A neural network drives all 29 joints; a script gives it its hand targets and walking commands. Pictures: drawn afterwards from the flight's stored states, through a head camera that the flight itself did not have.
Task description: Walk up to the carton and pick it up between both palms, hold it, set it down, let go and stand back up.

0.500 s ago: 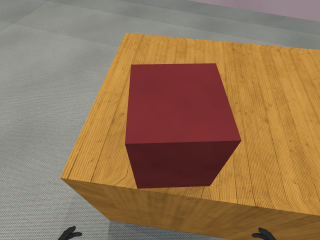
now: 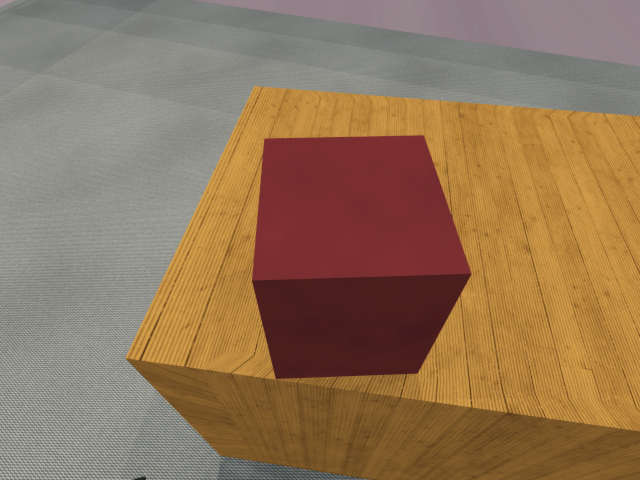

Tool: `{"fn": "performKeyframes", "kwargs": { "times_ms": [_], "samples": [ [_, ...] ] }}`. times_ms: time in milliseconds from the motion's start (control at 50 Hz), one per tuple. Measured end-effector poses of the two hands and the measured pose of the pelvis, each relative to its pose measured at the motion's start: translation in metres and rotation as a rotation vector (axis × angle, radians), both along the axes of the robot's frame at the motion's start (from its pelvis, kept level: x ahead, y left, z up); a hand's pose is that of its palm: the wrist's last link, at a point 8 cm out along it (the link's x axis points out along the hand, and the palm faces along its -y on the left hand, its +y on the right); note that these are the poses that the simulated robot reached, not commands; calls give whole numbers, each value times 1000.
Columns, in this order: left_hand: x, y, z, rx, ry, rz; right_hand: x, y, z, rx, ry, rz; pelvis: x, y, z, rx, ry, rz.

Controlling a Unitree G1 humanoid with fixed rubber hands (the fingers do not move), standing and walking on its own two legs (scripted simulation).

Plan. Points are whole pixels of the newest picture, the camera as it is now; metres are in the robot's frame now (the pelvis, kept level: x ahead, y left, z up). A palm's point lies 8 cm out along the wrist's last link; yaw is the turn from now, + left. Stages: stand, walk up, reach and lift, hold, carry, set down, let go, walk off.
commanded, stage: stand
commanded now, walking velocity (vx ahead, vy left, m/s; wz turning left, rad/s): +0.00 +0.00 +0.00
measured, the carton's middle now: (345, 263) +0.37 -0.02 +0.05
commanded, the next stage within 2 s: none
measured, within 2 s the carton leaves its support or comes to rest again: neither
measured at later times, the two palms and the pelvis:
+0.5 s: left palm out of the picture +0.08 +0.27 -0.12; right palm out of the picture +0.05 -0.29 -0.12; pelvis +0.00 +0.00 +0.00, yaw +0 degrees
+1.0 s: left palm out of the picture +0.06 +0.27 -0.12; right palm out of the picture +0.04 -0.29 -0.12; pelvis -0.01 +0.00 +0.00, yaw +0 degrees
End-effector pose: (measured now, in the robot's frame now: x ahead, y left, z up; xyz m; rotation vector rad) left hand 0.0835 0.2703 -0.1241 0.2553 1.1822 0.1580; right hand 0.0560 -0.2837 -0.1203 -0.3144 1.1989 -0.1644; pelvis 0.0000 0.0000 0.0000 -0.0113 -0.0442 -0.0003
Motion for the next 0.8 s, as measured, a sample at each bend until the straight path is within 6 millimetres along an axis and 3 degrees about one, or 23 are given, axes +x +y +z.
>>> {"fn": "performKeyframes", "kwargs": {
  "times_ms": [800],
  "samples": [
    [-14, 0, 1, 5, -2, 12, -12, -4, -2, 0, 1, -13, -8, -2, 0, 3, -40, 0]
  ]
}}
